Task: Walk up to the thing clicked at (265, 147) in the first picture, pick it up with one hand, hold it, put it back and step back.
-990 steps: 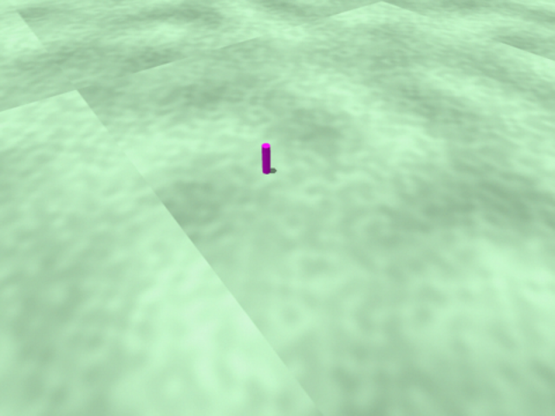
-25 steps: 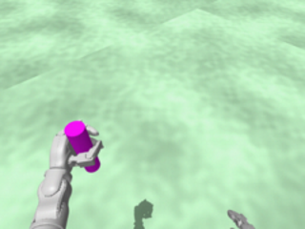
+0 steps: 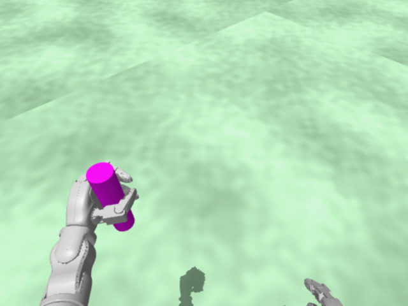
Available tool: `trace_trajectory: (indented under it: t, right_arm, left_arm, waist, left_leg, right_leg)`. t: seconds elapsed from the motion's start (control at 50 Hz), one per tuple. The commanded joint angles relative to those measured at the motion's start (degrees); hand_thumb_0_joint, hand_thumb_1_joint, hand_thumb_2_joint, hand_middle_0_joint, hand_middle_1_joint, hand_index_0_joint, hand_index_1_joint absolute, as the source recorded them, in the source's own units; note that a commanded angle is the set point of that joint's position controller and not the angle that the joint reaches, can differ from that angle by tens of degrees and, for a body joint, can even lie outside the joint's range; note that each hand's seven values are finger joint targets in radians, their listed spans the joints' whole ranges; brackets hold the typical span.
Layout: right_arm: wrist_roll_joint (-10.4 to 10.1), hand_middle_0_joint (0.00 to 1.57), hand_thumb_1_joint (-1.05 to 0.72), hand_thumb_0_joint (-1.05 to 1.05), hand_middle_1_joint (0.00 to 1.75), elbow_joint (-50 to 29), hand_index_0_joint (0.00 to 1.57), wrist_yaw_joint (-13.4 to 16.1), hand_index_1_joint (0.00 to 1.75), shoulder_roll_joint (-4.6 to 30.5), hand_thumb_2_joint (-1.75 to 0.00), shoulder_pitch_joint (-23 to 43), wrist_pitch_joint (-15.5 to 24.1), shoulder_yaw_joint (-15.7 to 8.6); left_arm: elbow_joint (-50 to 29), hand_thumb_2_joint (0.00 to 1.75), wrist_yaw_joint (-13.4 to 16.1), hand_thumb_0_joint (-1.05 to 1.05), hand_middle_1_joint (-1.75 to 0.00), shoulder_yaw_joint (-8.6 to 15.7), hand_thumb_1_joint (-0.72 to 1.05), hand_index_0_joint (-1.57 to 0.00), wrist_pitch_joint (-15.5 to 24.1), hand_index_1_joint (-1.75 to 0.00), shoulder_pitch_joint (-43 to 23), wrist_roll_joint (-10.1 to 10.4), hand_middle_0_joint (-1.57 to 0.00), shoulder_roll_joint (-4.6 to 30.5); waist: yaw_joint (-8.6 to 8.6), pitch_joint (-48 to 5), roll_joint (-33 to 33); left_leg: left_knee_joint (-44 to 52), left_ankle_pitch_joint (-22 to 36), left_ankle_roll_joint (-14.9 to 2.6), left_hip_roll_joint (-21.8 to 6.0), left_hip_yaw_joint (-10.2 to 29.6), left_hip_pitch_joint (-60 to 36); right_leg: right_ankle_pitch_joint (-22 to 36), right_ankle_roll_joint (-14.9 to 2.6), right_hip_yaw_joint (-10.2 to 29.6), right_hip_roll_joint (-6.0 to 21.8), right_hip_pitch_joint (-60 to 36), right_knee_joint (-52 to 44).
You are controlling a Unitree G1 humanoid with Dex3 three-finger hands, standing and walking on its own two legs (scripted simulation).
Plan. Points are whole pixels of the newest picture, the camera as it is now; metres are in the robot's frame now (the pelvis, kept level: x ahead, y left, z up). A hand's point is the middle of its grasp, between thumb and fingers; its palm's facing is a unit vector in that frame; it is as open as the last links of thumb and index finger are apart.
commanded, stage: hold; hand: left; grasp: from the side
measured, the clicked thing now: (113, 200) +0.33 +0.18 +0.04
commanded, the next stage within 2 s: crouch in 0.32 s
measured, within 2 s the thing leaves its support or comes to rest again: neither
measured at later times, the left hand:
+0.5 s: hand (117, 197) +0.32 +0.17 +0.06, palm faces +0.02 -1.00 +0.01, open 5.8 cm
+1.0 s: hand (133, 229) +0.34 +0.18 -0.12, palm faces +0.01 -1.00 +0.01, open 5.8 cm
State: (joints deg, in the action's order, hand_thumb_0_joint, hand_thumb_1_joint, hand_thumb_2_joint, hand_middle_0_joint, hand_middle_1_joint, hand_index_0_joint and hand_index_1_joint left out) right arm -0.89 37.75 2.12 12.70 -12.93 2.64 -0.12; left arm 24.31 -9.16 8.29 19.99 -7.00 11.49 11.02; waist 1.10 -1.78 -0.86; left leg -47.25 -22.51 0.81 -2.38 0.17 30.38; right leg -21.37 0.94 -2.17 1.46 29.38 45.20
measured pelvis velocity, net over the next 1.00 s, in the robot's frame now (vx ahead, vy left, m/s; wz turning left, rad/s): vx -0.03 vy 0.00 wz -0.01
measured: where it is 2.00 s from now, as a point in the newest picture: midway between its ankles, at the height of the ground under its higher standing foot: outside the picture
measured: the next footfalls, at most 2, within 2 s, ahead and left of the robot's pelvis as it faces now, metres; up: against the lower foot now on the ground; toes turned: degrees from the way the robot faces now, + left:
none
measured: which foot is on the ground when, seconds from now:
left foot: down 0.00-1.00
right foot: down 0.00-1.00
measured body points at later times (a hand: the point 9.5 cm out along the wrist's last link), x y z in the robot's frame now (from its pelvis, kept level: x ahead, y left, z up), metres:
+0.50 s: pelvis +0.00 +0.00 +0.00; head +0.04 +0.01 +0.45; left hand +0.32 +0.22 +0.06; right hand +0.14 -0.24 -0.10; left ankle +0.02 +0.13 -0.70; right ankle +0.02 -0.13 -0.70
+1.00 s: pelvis -0.03 +0.00 -0.12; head +0.09 +0.03 +0.32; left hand +0.33 +0.23 -0.12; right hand +0.10 -0.26 -0.22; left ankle +0.02 +0.13 -0.70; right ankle +0.02 -0.13 -0.70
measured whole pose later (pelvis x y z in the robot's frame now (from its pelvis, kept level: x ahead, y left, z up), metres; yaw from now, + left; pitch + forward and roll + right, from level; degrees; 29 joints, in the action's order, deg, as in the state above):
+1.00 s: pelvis -0.03 +0.00 -0.12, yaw +0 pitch +24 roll -2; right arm 1.9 37.1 -1.7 15.0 -11.6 4.4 -1.1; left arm 46.9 -12.6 13.8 39.9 -19.1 10.2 13.3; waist 3.9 -9.7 0.6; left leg -81.6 -33.3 0.7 -2.1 1.8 72.4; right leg -32.4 1.1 -2.1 2.1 71.1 79.6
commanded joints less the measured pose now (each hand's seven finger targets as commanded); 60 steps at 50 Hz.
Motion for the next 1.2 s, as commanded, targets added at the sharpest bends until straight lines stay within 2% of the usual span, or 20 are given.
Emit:
trace_trajectory:
  t: [0.0, 0.06, 0.1, 0.18, 0.22, 0.26, 0.34, 0.42, 0.44, 0.5, 0.64, 0.8, 0.82, 0.86, 0.88, 0.92, 1.02, 1.04, 1.1, 1.18]
  right_arm:
    - [0.13, 0.2, -0.88, 0.0, 0.3, -7.15, 0.2, 0.4, 0.3, 7.87, -0.9, 1.64, 2.52, -3.16]
    - [0.03, 0.2, -0.88, 0.0, 0.3, -7.27, 0.2, 0.34, 0.3, 7.95, -0.9, 1.64, 2.53, -3.13]
    - [0.08, 0.2, -0.89, 0.0, 0.3, -7.21, 0.2, 0.52, 0.3, 7.76, -0.9, 1.78, 2.43, -3.02]
    - [0.07, 0.2, -0.89, 0.0, 0.3, -7.36, 0.2, 0.72, 0.3, 7.77, -0.9, 1.96, 2.39, -2.96]
    - [-0.02, 0.2, -0.88, 0.0, 0.3, -7.31, 0.2, 0.59, 0.3, 7.62, -0.9, 2.1, 2.19, -2.91]
    - [-0.04, 0.2, -0.89, 0.0, 0.3, -7.47, 0.2, 0.46, 0.3, 7.76, -0.9, 2.37, 2.27, -3.05]
    - [-0.05, 0.2, -0.89, 0.0, 0.3, -7.91, 0.2, 0.55, 0.3, 7.6, -0.9, 2.26, 2.4, -2.89]
    - [-0.02, 0.2, -0.85, 0.0, 0.3, -7.53, 0.2, 0.56, 0.3, 7.44, -0.89, 2.05, 2.65, -2.72]
    - [-0.03, 0.2, -0.87, 0.0, 0.3, -6.95, 0.2, 0.49, 0.3, 7.86, -0.9, 1.55, 2.57, -3.19]
    - [0.13, 0.2, -0.86, 0.0, 0.3, -6.88, 0.2, -0.11, 0.3, 7.98, -0.9, 1.49, 2.49, -3.39]
    - [0.89, 0.2, -0.86, 0.0, 0.3, -6.09, 0.2, -1.44, 0.3, 8.35, -0.9, 1.25, 2.79, -4.1]
    - [2.22, 0.2, -0.88, 0.0, 0.3, -5.87, 0.2, -3.01, 0.3, 9.03, -0.9, 0.11, 3.76, -4.46]
    - [2.16, 0.2, -0.88, 0.0, 0.3, -6.1, 0.2, -3.17, 0.3, 9.53, -0.9, 0.1, 3.86, -4.56]
    - [2.34, 0.2, -0.88, 0.0, 0.3, -6.04, 0.2, -3.24, 0.3, 10.22, -0.9, -0.23, 3.81, -4.45]
    - [2.55, 0.2, -0.87, 0.0, 0.3, -6.17, 0.2, -3.43, 0.3, 10.42, -0.9, 0.21, 4.03, -4.25]
    - [2.65, 0.2, -0.87, 0.0, 0.3, -6.29, 0.2, -3.46, 0.3, 10.71, -0.9, 0.1, 4.01, -4.07]
    - [3.25, 0.2, -0.88, 0.0, 0.3, -5.58, 0.2, -3.92, 0.3, 11.91, -0.9, 0.04, 3.34, -3.91]
    - [3.33, 0.2, -0.88, 0.0, 0.3, -5.3, 0.2, -3.96, 0.3, 12.3, -0.9, 0.27, 3.21, -3.93]
    - [3.77, 0.2, -0.88, 0.0, 0.3, -4.29, 0.2, -4.46, 0.3, 12.4, -0.9, -0.1, 2.83, -4.01]
    - [4.48, 0.2, -0.89, 0.0, 0.3, -2.58, 0.2, -5.11, 0.3, 12.71, -0.9, -0.06, 2.47, -4.01]
  left_arm:
    - [-13.62, 1.21, 0.4, 0.0, -1.35, 2.88, 0.56, -1.27, 3.98, -1.34, -15.11, 0.51, -1.26, 7.44]
    - [-13.46, 1.22, 0.27, 0.0, -1.36, 2.45, 0.58, -1.28, 4.08, -1.35, -15.37, 0.56, -1.27, 7.15]
    - [-13.06, 1.2, 0.6, 0.0, -1.34, 4.72, 0.58, -1.28, 4.1, -1.33, -15.69, 0.52, -1.26, 9.16]
    - [-12.31, 1.22, 0.33, 0.0, -1.36, 1.96, 0.57, -1.29, 3.52, -1.35, -15.74, 0.42, -1.27, 6.8]
    - [-12.01, 1.2, 0.39, 0.0, -1.34, 3.83, 0.57, -1.27, 3.6, -1.33, -14.21, 0.56, -1.25, 8.1]
    - [-11.93, 1.21, 0.34, 0.0, -1.35, 2.43, 0.58, -1.29, 3.52, -1.34, -14.74, 0.5, -1.27, 6.76]
    - [-16.07, 1.21, 0.89, 0.0, -1.35, 3.29, 0.56, -1.28, 3.97, -1.34, -16.33, 0.31, -1.26, 8.66]
    - [-14.55, 1.2, 1.38, 0.0, -1.33, 1.32, 0.59, -1.3, 3.4, -1.32, -14.69, 0.48, -1.29, 6.01]
    - [-13.2, 1.17, 1.57, 0.0, -1.33, 2.77, 0.57, -1.32, 3.26, -1.31, -14.3, 0.14, -1.31, 7.26]
    - [-10.28, 1.19, 1.72, 0.0, -1.35, 0.77, 0.57, -1.34, 3.39, -1.34, -12.85, -0.51, -1.33, 4.91]
    - [-3.39, 1.19, 2.15, 0.0, -1.35, 3.95, 0.53, -1.33, 8.08, -1.33, -16.52, -1.0, -1.31, 6.29]
    - [7.53, 1.23, -0.91, 0.0, -1.42, 5.7, 0.5, -1.39, 18.29, -1.41, -21.1, -0.78, -1.38, 6.68]
    - [8.2, 1.24, -1.64, 0.0, -1.43, 4.68, 0.5, -1.4, 19.56, -1.42, -22.34, -0.79, -1.38, 6.28]
    - [9.47, 1.26, -2.29, 0.0, -1.44, 7.47, 0.51, -1.41, 22.39, -1.43, -25.48, -0.55, -1.39, 9.35]
    - [11.03, 1.26, -3.05, 0.0, -1.43, 6.14, 0.53, -1.39, 23.33, -1.42, -24.01, -0.51, -1.38, 7.84]
    - [11.26, 1.26, -3.48, 0.0, -1.44, 7.87, 0.52, -1.4, 24.88, -1.43, -27.01, -0.61, -1.39, 10.29]
    - [14.75, 1.26, -4.24, 0.0, -1.4, 8.71, 0.51, -1.36, 26.22, -1.4, -30.38, -0.48, -1.36, 10.63]
    - [15.27, 1.26, -4.24, 0.0, -1.38, 10.41, 0.53, -1.34, 26.41, -1.38, -30.53, -0.31, -1.34, 12.04]
    - [16.64, 1.28, -4.15, 0.0, -1.39, 11.46, 0.57, -1.34, 26.71, -1.39, -31.01, -0.65, -1.34, 12.53]
    - [17.87, 1.28, -5.34, 0.0, -1.38, 11.27, 0.61, -1.33, 27.37, -1.38, -35.06, -1.27, -1.33, 13.15]
  waist:
    - [-0.19, -16.24, 0.27]
    - [0.34, -14.72, 0.54]
    - [-0.35, -16.32, -0.25]
    - [0.76, -14.37, 1.89]
    - [-0.48, -14.55, 0.18]
    - [0.34, -13.23, 1.62]
    - [-0.31, -16.19, -1.32]
    - [0.5, -13.88, 0.49]
    - [0.4, -14.62, 0.35]
    - [0.73, -12.2, 0.67]
    - [1.12, -11.58, 2.17]
    - [2.14, -21.12, -0.3]
    - [2.61, -22.53, -0.09]
    - [2.33, -25.82, -2.3]
    - [2.29, -27.79, -2.44]
    - [1.93, -31.41, -2.77]
    - [2.43, -36.66, -4.27]
    - [1.79, -37.39, -3.71]
    - [2.08, -40.72, -1.85]
    - [3.34, -43.15, -2.2]
  left_leg:
    - [6.21, 13.01, -0.95, 1.66, -0.28, -6.83]
    - [6.82, 11.93, -0.91, 1.49, 0.04, -7.04]
    - [6.32, 13.03, -0.89, 1.66, -0.21, -7.1]
    - [6.42, 11.51, -1.27, 1.7, -0.49, -6.19]
    - [6.89, 10.22, -1.01, 1.89, -0.53, -5.93]
    - [6.99, 9.03, -1.19, 1.82, -0.45, -5.16]
    - [7.04, 10.5, -0.89, 1.82, -0.52, -7.26]
    - [6.91, 11.62, -0.97, 1.56, -0.14, -6.79]
    - [6.75, 12.34, -0.93, 1.44, 0.02, -6.84]
    - [6.4, 12.46, -0.82, 1.03, 0.53, -5.28]
    - [1.6, 5.5, -1.21, 1.31, 0.56, 2.88]
    - [-13.71, 4.27, -1.05, 1.93, 1.45, 16.07]
    - [-15.6, 2.57, -1.08, 1.89, 1.56, 17.78]
    - [-19.74, 0.62, -0.96, 1.99, 2.14, 21.89]
    - [-21.44, 1.19, -0.79, 1.9, 2.93, 23.3]
    - [-25.65, 0.67, -1.0, 2.17, 2.68, 27.13]
    - [-33.69, 1.77, -0.87, 2.2, 3.2, 34.44]
    - [-35.3, 1.68, -0.98, 2.1, 3.43, 35.52]
    - [-40.44, 2.39, -1.41, 2.39, 2.87, 41.23]
    - [-46.89, 2.6, -1.68, 2.38, 2.49, 46.02]
  right_leg:
    - [14.56, -1.49, -0.11, -1.58, -7.15, -5.52]
    - [13.34, -1.47, -0.4, -1.66, -6.69, -5.55]
    - [14.4, -1.4, -0.13, -1.55, -7.66, -5.63]
    - [13.86, -1.18, 0.18, -1.42, -6.82, -6.46]
    - [11.91, -1.48, 0.0, -1.42, -7.46, -6.61]
    - [10.88, -1.42, -0.12, -1.55, -6.34, -6.91]
    - [12.09, -1.55, -0.01, -1.51, -7.44, -6.3]
    - [13.31, -1.4, -0.36, -1.71, -6.66, -6.08]
    - [13.7, -1.49, -0.53, -1.79, -6.45, -5.71]
    - [13.12, -1.75, -1.04, -2.04, -4.02, -4.41]
    - [7.33, -1.76, -0.37, -1.63, 2.45, -0.22]
    - [5.31, -2.27, 0.08, -1.53, 18.55, 15.07]
    - [3.69, -2.34, 0.11, -1.61, 21.62, 17.05]
    - [1.26, -2.57, 0.14, -1.53, 27.22, 21.59]
    - [1.17, -2.68, -0.31, -1.47, 29.77, 24.19]
    - [0.57, -2.66, 0.33, -1.3, 32.53, 27.51]
    - [-0.02, -2.95, 0.33, -1.22, 41.29, 36.11]
    - [-0.32, -2.94, 0.19, -1.28, 43.15, 37.73]
    - [0.89, -2.75, 0.72, -1.27, 44.19, 41.34]
    - [1.16, -2.73, 0.79, -1.31, 49.29, 46.73]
